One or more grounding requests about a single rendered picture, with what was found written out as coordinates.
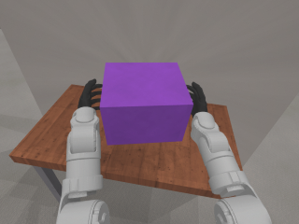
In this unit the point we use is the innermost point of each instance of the left robot forearm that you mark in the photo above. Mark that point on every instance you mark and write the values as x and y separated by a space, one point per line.
83 153

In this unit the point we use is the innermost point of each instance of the right robot forearm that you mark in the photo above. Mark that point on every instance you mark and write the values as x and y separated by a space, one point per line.
225 177

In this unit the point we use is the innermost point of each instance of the table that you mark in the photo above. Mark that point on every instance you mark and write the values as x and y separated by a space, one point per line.
176 166

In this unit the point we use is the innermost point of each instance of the robot left upper arm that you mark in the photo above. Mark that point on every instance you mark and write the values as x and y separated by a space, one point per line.
85 212

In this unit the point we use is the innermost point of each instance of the robot left hand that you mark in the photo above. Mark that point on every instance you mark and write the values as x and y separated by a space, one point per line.
85 99

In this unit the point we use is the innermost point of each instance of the carton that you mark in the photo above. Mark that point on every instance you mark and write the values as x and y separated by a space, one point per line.
144 103

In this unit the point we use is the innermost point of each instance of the robot right upper arm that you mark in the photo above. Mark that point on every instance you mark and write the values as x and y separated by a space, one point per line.
243 209

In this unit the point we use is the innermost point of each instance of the robot right hand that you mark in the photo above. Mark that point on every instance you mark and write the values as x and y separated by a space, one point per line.
198 99

